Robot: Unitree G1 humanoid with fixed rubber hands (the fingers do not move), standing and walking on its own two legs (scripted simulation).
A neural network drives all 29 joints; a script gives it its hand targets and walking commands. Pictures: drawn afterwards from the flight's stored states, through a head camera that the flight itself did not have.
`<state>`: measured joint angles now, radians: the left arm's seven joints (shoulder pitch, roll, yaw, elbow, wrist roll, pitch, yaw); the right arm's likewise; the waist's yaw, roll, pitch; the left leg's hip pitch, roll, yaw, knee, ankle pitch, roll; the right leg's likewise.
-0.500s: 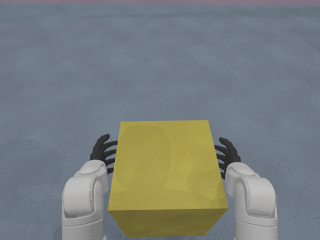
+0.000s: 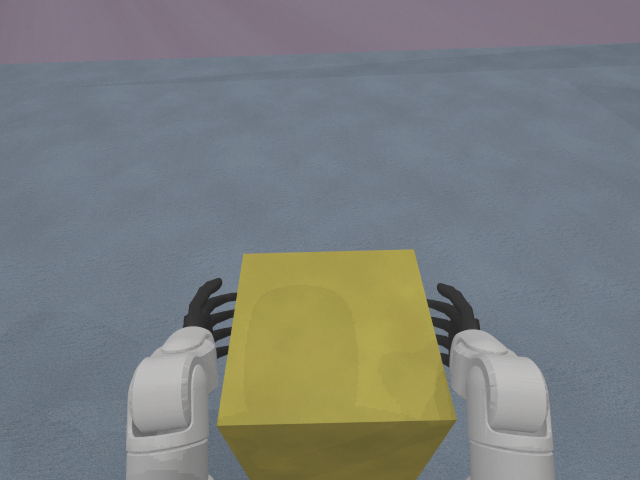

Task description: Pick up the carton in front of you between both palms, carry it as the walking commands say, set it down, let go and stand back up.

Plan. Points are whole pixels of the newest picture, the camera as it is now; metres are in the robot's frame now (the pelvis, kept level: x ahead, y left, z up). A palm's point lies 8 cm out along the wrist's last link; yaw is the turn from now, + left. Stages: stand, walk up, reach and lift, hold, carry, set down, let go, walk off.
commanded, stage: carry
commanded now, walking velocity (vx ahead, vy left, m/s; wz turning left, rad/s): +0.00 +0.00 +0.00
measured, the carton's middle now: (331, 374) +0.27 +0.00 +0.01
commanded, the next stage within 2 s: hold in 1.26 s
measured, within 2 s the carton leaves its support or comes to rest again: neither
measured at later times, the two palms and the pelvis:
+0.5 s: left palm (202, 383) +0.23 +0.14 +0.07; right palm (468, 387) +0.22 -0.15 +0.06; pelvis -0.03 +0.00 +0.00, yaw +0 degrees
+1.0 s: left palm (209, 381) +0.24 +0.14 +0.05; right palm (463, 385) +0.23 -0.16 +0.04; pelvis -0.05 -0.01 +0.00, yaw +0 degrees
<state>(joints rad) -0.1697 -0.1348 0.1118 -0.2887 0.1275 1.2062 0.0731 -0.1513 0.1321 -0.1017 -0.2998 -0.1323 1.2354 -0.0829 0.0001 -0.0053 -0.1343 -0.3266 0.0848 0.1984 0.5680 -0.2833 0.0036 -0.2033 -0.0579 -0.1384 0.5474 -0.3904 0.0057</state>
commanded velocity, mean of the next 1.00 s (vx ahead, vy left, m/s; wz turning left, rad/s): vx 0.00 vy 0.00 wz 0.00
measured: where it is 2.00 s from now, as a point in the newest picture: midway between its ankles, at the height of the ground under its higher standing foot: outside the picture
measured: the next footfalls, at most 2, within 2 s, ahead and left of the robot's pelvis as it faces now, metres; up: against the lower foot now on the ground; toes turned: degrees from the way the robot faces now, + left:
none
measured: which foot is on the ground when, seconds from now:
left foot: down 0.00-1.00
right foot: down 0.00-1.00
